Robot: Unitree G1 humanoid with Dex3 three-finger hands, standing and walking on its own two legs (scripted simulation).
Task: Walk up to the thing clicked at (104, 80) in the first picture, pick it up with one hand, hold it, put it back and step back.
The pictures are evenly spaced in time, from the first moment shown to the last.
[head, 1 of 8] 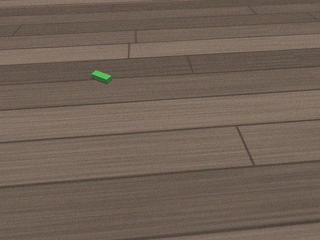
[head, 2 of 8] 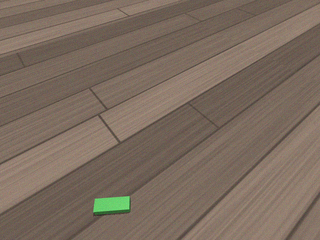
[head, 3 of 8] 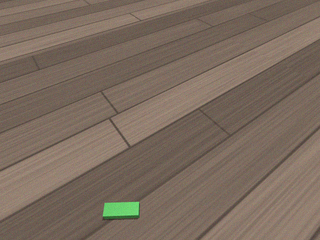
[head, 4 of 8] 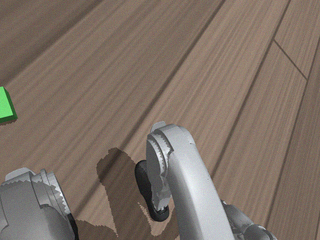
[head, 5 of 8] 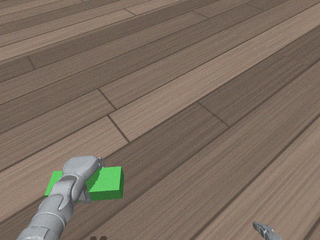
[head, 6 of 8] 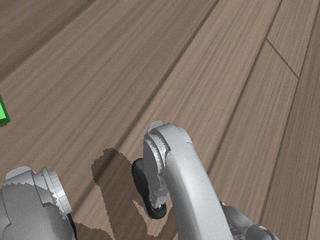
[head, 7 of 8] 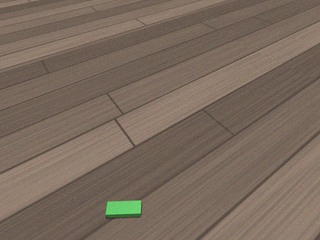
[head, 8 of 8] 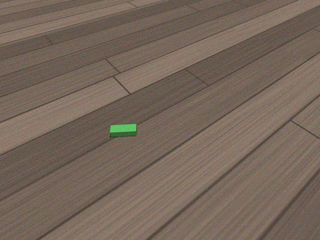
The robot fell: no
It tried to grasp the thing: yes
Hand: left
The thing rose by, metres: 0.67
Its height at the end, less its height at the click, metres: +0.00
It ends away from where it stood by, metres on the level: 0.02
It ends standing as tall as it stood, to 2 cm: yes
